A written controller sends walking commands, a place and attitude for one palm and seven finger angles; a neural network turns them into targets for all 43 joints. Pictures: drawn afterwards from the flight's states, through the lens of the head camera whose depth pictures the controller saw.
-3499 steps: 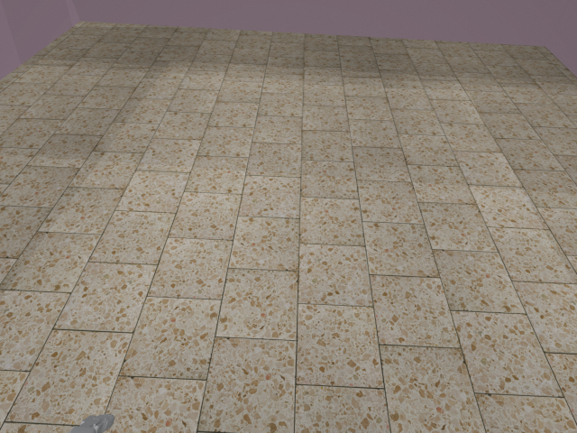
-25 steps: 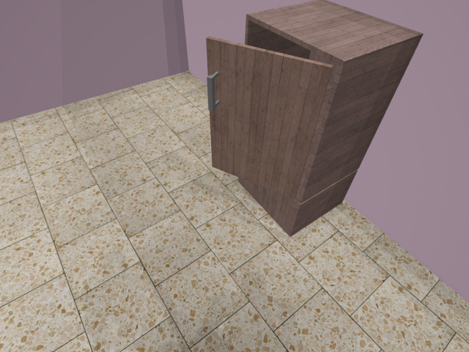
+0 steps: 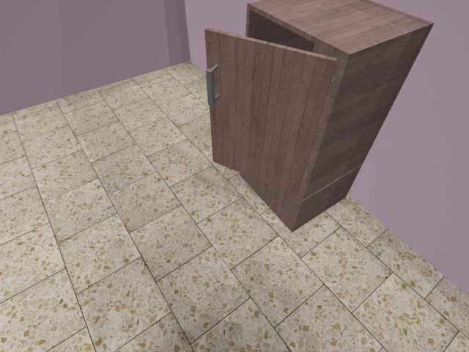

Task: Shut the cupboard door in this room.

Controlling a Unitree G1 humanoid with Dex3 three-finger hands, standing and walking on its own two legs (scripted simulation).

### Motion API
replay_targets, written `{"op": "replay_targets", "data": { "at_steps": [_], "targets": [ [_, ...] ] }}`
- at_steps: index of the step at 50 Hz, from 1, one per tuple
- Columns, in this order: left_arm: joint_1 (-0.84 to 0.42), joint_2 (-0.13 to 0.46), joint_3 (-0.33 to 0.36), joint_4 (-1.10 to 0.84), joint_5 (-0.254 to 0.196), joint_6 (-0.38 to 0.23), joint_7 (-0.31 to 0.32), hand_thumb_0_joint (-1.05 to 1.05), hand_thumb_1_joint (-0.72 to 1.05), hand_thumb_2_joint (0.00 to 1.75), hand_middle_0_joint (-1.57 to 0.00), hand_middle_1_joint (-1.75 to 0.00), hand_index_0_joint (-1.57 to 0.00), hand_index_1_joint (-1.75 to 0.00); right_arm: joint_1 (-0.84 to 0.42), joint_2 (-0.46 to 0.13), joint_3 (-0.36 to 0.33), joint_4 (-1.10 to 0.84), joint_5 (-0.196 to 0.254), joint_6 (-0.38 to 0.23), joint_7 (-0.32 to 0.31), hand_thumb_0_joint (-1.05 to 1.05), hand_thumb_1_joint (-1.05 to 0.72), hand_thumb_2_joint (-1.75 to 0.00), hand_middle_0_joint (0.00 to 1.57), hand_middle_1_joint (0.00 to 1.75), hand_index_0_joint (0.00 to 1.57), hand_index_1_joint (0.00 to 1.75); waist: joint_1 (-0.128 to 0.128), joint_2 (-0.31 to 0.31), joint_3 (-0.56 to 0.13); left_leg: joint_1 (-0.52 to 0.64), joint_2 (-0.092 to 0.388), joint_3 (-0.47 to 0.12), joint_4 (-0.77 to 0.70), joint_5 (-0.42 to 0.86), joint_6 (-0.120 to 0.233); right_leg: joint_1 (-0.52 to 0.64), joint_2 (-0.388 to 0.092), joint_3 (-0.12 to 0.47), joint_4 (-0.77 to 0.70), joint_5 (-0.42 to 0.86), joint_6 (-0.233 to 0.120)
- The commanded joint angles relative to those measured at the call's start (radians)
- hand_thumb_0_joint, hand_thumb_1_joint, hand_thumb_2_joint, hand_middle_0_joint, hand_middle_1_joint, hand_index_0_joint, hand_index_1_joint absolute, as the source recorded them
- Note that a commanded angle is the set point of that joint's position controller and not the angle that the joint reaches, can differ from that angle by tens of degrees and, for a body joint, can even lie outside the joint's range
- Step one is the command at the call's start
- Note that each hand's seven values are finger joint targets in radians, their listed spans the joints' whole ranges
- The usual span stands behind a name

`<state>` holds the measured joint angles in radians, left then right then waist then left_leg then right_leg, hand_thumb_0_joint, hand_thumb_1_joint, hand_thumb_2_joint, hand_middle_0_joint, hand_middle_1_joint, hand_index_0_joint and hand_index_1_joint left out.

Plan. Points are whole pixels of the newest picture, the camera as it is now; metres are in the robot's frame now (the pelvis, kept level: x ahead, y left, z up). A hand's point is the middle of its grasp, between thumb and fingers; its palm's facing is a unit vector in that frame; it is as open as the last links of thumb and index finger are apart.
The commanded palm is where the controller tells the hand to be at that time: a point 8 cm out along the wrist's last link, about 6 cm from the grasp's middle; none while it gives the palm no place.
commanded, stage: look to check the result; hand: left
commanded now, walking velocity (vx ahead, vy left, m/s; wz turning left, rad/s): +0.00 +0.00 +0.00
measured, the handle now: (213, 85) +0.94 +0.13 -0.05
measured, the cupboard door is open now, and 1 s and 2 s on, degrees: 28 28 28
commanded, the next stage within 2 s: walk to a spot facing it in 0.14 s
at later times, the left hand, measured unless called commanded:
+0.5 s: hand out of the picture +0.04 +0.19 -0.18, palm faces +0.11 -0.96 -0.25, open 7.4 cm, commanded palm none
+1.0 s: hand out of the picture +0.04 +0.24 -0.16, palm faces +0.38 -0.88 -0.29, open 7.4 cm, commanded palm none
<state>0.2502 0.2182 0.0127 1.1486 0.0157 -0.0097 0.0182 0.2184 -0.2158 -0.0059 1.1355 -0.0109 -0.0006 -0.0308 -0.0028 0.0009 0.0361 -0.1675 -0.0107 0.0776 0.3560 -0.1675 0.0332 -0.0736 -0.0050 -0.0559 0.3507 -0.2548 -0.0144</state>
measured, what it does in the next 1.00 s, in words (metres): lifts its right foot, turning left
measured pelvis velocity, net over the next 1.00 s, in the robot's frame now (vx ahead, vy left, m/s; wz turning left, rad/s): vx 0.01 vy -0.01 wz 0.42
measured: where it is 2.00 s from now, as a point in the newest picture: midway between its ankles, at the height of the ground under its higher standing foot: outside the picture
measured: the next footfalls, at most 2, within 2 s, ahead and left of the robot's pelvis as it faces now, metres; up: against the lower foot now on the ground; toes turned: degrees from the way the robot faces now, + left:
right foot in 1.02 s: +0.10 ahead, -0.12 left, +0.00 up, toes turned +24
left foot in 1.34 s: -0.02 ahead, +0.12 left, +0.00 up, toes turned +43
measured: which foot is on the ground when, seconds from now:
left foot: down 0.00-1.00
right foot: down 0.00-0.66, up 0.68-1.00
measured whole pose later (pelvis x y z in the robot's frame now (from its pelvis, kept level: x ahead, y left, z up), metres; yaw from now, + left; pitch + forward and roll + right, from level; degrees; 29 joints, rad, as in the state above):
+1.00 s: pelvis +0.01 -0.01 -0.01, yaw +24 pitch +2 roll -1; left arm 0.14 0.23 0.07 0.86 0.02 0.03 0.01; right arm 0.21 -0.23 -0.07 0.93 -0.03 0.06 0.00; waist -0.03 0.04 0.07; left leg -0.40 -0.05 -0.11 0.53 -0.17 0.00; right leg -0.32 -0.02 -0.01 0.63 -0.37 0.04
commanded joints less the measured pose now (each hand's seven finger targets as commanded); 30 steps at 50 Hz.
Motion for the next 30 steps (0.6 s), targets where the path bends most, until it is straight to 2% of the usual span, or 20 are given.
{"op": "replay_targets", "data": {
  "at_steps": [1,5,11,13,14,16,18,19,21,22,23,24,25,26,27,29,30],
  "targets": [
    [0.031,0.148,0.022,-0.034,-0.001,-0.013,0.010,0.00,0.90,0.90,-0.20,-0.30,-0.20,-0.30,0.010,-0.150,-0.020,-0.038,0.001,-0.018,-0.004,0.00,-0.90,-0.90,0.20,0.30,0.20,0.30,-0.001,-0.005,0.004,0.055,0.128,-0.139,-0.054,0.144,0.007,-0.067,-0.115,0.102,-0.082,0.151,-0.033],
    [0.013,0.152,0.020,-0.035,-0.002,-0.014,0.008,0.00,0.90,0.90,-0.20,-0.30,-0.20,-0.30,-0.007,-0.161,-0.019,-0.037,-0.003,-0.017,-0.003,0.00,-0.90,-0.90,0.20,0.30,0.20,0.30,-0.004,-0.007,0.012,0.058,0.128,-0.137,-0.061,0.140,0.003,-0.064,-0.117,0.103,-0.087,0.155,-0.031],
    [0.005,0.169,0.026,-0.043,-0.001,-0.018,0.009,0.00,0.90,0.90,-0.20,-0.30,-0.20,-0.30,-0.021,-0.173,-0.021,-0.043,-0.001,-0.020,-0.003,0.00,-0.90,-0.90,0.20,0.30,0.20,0.30,-0.002,-0.009,-0.027,0.083,0.132,-0.135,-0.047,0.202,0.003,-0.033,-0.122,0.101,-0.084,0.239,-0.032],
    [-0.006,0.169,0.025,-0.044,-0.002,-0.017,0.010,0.00,0.90,0.90,-0.20,-0.30,-0.20,-0.30,-0.025,-0.174,-0.020,-0.042,-0.003,-0.019,-0.004,0.00,-0.90,-0.90,0.20,0.30,0.20,0.30,-0.004,0.007,-0.019,0.079,0.131,-0.132,-0.048,0.210,0.000,-0.026,-0.124,0.100,-0.083,0.253,-0.032],
    [-0.008,0.169,0.027,-0.046,-0.003,-0.016,0.011,0.00,0.90,0.90,-0.20,-0.30,-0.20,-0.30,-0.025,-0.168,-0.019,-0.044,-0.003,-0.018,-0.002,0.00,-0.90,-0.90,0.20,0.30,0.20,0.30,-0.003,0.007,-0.019,0.067,0.128,-0.137,-0.041,0.227,-0.001,-0.017,-0.128,0.092,-0.069,0.266,-0.030],
    [0.025,0.116,0.024,-0.047,-0.004,-0.002,0.018,0.00,0.90,0.90,-0.20,-0.30,-0.20,-0.30,0.002,-0.105,-0.009,-0.047,-0.003,-0.006,0.000,0.00,-0.90,-0.90,0.20,0.30,0.20,0.30,0.000,-0.003,-0.021,0.035,0.119,-0.131,0.001,0.266,-0.009,-0.010,-0.140,0.060,-0.023,0.296,-0.020],
    [0.041,0.127,0.034,-0.061,-0.005,0.010,0.023,0.00,0.90,0.90,-0.20,-0.30,-0.20,-0.30,0.012,-0.103,-0.014,-0.057,-0.005,0.007,0.002,0.00,-0.90,-0.90,0.20,0.30,0.20,0.30,0.006,-0.015,-0.014,-0.021,0.107,-0.128,0.049,0.267,-0.015,0.002,-0.157,0.047,0.023,0.313,-0.025],
    [0.042,0.137,0.042,-0.070,-0.004,0.014,0.024,0.00,0.90,0.90,-0.20,-0.30,-0.20,-0.30,0.008,-0.107,-0.019,-0.068,-0.005,0.012,0.003,0.00,-0.90,-0.90,0.20,0.30,0.20,0.30,0.010,-0.017,-0.006,-0.058,0.099,-0.126,0.079,0.258,-0.018,0.007,-0.173,0.045,0.037,0.321,-0.036],
    [0.060,0.163,0.061,-0.095,0.000,0.019,0.027,0.00,0.90,0.90,-0.20,-0.30,-0.20,-0.30,0.003,-0.102,-0.029,-0.095,-0.003,0.020,0.006,0.00,-0.90,-0.90,0.20,0.30,0.20,0.30,0.022,-0.073,-0.027,-0.129,0.064,-0.097,0.190,0.216,-0.028,0.049,-0.234,0.063,0.054,0.406,-0.079],
    [0.065,0.174,0.069,-0.109,0.001,0.020,0.028,0.00,0.90,0.90,-0.20,-0.30,-0.20,-0.30,-0.010,-0.097,-0.035,-0.111,-0.005,0.026,0.007,0.00,-0.90,-0.90,0.20,0.30,0.20,0.30,0.031,-0.113,-0.015,-0.192,0.047,-0.071,0.293,0.059,-0.039,0.066,-0.288,0.084,0.046,0.465,-0.121],
    [0.070,0.174,0.073,-0.123,0.004,0.021,0.028,0.00,0.90,0.90,-0.20,-0.30,-0.20,-0.30,-0.029,-0.092,-0.043,-0.133,-0.008,0.034,0.008,0.00,-0.90,-0.90,0.20,0.30,0.20,0.30,0.038,-0.147,0.009,-0.253,0.036,-0.057,0.419,-0.185,-0.046,0.057,-0.353,0.111,0.030,0.537,-0.172],
    [0.061,0.178,0.077,-0.139,0.011,0.020,0.030,0.00,0.90,0.90,-0.20,-0.30,-0.20,-0.30,-0.047,-0.090,-0.052,-0.152,-0.008,0.041,0.010,0.00,-0.90,-0.90,0.20,0.30,0.20,0.30,0.040,-0.152,0.028,-0.302,0.043,-0.059,0.546,-0.324,-0.048,0.035,-0.407,0.128,0.019,0.567,-0.213],
    [0.037,0.180,0.080,-0.157,0.017,0.020,0.031,0.00,0.90,0.90,-0.20,-0.30,-0.20,-0.30,-0.059,-0.085,-0.056,-0.165,-0.006,0.046,0.013,0.00,-0.90,-0.90,0.20,0.30,0.20,0.30,0.032,-0.139,0.059,-0.326,0.059,-0.067,0.622,-0.370,-0.051,0.005,-0.420,0.107,0.017,0.570,-0.226],
    [0.011,0.179,0.086,-0.177,0.021,0.020,0.032,0.00,0.90,0.90,-0.20,-0.30,-0.20,-0.30,-0.055,-0.078,-0.058,-0.183,-0.003,0.046,0.019,0.00,-0.90,-0.90,0.20,0.30,0.20,0.30,0.018,-0.117,0.069,-0.330,0.080,-0.082,0.612,-0.387,-0.051,-0.009,-0.423,0.085,0.040,0.586,-0.217],
    [-0.015,0.195,0.089,-0.192,0.021,0.018,0.029,0.00,0.90,0.90,-0.20,-0.30,-0.20,-0.30,-0.055,-0.066,-0.058,-0.194,0.000,0.048,0.024,0.00,-0.90,-0.90,0.20,0.30,0.20,0.30,0.005,-0.109,0.077,-0.312,0.088,-0.069,0.564,-0.370,-0.055,-0.022,-0.407,0.030,0.061,0.584,-0.193],
    [-0.020,0.201,0.095,-0.212,0.018,0.017,0.026,0.00,0.90,0.90,-0.20,-0.30,-0.20,-0.30,-0.027,-0.056,-0.057,-0.204,-0.004,0.047,0.034,0.00,-0.90,-0.90,0.20,0.30,0.20,0.30,-0.009,-0.109,0.050,-0.233,0.077,-0.009,0.413,-0.245,-0.057,-0.046,-0.371,-0.036,0.130,0.557,-0.135],
    [-0.017,0.202,0.095,-0.219,0.013,0.019,0.023,0.00,0.90,0.90,-0.20,-0.30,-0.20,-0.30,0.008,-0.058,-0.058,-0.202,-0.008,0.045,0.037,0.00,-0.90,-0.90,0.20,0.30,0.20,0.30,-0.024,-0.101,0.033,-0.154,0.057,0.022,0.328,-0.145,-0.052,-0.083,-0.343,-0.077,0.185,0.517,-0.098]
  ]
}}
